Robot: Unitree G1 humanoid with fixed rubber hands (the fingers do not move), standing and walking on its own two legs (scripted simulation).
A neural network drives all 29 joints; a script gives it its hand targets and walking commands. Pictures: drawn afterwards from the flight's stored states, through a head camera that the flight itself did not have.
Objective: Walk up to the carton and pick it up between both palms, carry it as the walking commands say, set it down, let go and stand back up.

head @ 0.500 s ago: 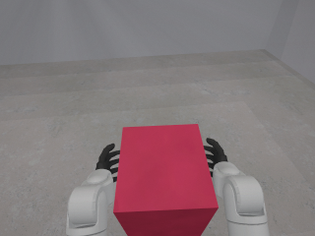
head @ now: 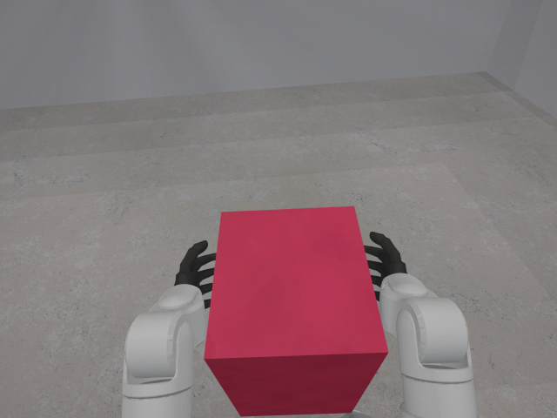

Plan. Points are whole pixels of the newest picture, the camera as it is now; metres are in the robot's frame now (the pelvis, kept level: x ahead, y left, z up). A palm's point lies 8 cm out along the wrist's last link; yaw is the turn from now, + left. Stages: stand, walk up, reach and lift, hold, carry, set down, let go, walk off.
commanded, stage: carry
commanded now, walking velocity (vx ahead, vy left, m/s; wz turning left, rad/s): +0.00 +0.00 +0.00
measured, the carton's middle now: (292, 321) +0.24 +0.00 +0.03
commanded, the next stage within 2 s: none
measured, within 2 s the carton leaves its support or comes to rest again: neither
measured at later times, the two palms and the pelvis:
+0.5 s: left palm (228, 331) +0.19 +0.07 +0.12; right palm (468, 346) +0.16 -0.19 +0.12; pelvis -0.08 -0.03 +0.02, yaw -4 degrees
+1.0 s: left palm (222, 338) +0.19 +0.09 +0.09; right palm (446, 344) +0.18 -0.18 +0.09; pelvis -0.08 -0.02 +0.02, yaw -4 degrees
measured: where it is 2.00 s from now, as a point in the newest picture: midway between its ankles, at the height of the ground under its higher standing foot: outside the picture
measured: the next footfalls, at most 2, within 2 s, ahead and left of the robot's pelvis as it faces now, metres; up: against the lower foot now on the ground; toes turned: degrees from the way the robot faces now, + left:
left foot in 0.12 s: +0.06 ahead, +0.08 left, +0.00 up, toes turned -20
right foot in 0.32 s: -0.03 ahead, -0.12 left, +0.00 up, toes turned -1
